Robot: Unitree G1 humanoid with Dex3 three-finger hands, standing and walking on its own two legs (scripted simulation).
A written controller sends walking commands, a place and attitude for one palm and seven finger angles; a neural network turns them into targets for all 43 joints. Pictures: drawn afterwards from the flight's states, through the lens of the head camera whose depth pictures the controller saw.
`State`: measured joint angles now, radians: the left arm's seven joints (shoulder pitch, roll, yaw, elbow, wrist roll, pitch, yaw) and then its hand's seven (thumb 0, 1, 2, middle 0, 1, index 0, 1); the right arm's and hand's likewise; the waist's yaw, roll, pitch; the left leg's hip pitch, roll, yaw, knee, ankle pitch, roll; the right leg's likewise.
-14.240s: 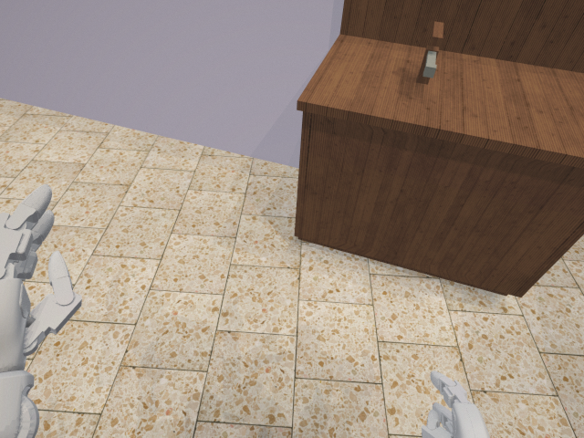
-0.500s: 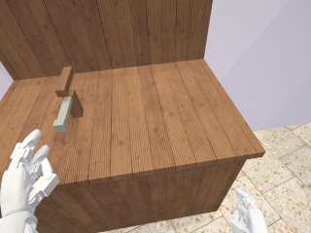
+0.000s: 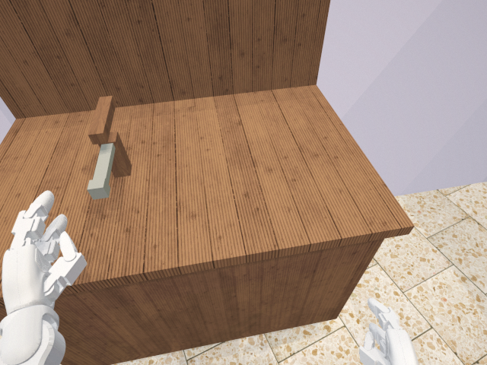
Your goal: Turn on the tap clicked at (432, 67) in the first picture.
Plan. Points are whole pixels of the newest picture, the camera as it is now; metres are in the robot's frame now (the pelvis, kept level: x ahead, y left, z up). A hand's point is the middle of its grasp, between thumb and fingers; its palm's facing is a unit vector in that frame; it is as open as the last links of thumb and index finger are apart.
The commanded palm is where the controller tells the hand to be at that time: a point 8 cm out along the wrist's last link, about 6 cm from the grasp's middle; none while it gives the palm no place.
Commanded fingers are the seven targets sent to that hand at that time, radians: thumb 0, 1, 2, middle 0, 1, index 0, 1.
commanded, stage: reach beside the lever's end, fingers flat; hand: left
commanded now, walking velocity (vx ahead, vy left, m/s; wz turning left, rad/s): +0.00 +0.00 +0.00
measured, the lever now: (99, 188) +0.38 +0.32 +0.08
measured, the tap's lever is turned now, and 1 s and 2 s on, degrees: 0 0 0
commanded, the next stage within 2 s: push the lever round in 1.58 s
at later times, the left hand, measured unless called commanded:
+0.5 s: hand (73, 237) +0.26 +0.29 +0.10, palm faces +0.53 -0.84 -0.11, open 7.6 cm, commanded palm +0.22 +0.34 +0.10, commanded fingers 0.00 0.90 0.90 -0.17 -0.20 -0.17 -0.20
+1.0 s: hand (67, 215) +0.31 +0.34 +0.08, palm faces +0.55 -0.83 -0.11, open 7.7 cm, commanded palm +0.27 +0.38 +0.08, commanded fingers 0.00 0.90 0.90 -0.15 -0.15 -0.15 -0.15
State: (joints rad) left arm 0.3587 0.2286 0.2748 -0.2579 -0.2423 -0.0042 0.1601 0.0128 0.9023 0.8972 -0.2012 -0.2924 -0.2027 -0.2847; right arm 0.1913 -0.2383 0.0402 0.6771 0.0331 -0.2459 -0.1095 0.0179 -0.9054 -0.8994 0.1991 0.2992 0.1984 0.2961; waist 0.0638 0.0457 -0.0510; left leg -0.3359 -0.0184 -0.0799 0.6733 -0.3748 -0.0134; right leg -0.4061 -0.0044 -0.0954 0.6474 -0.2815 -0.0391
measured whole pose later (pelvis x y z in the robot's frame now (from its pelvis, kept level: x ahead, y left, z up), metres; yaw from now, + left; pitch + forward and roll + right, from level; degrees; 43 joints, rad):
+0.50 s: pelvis +0.00 +0.00 +0.00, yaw -1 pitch +4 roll +0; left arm 0.17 0.28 0.38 0.02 -0.25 -0.07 0.10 0.01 0.90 0.90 -0.18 -0.23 -0.18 -0.22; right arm 0.19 -0.25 0.03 0.70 0.03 -0.21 -0.12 0.02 -0.91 -0.90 0.20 0.30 0.20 0.30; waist 0.05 0.04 -0.05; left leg -0.36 -0.01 -0.07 0.66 -0.37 -0.01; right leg -0.43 0.00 -0.08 0.63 -0.27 -0.04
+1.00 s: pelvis +0.01 +0.00 +0.00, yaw -1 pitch +7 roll -1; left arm -0.09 0.39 0.52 0.40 -0.23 -0.14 0.01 0.01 0.90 0.90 -0.16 -0.17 -0.16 -0.16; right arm 0.21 -0.27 0.02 0.71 0.03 -0.16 -0.12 0.02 -0.91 -0.90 0.20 0.30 0.20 0.30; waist 0.02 0.03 -0.05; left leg -0.44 -0.01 -0.07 0.71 -0.39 -0.01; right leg -0.51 0.01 -0.08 0.66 -0.28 -0.04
